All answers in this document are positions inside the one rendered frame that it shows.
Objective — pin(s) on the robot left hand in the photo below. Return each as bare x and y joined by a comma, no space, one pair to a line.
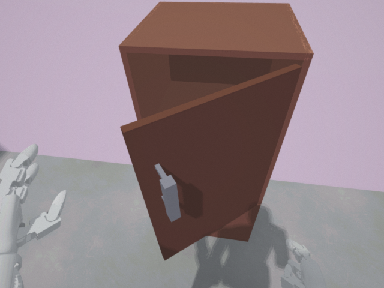
15,178

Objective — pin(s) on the handle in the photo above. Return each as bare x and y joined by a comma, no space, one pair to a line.
170,194

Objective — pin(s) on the robot right hand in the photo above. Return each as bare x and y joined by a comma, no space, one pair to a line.
308,273

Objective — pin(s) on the left robot forearm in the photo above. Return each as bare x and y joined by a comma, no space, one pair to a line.
10,264

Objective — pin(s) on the cupboard door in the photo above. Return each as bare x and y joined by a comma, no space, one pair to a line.
217,148

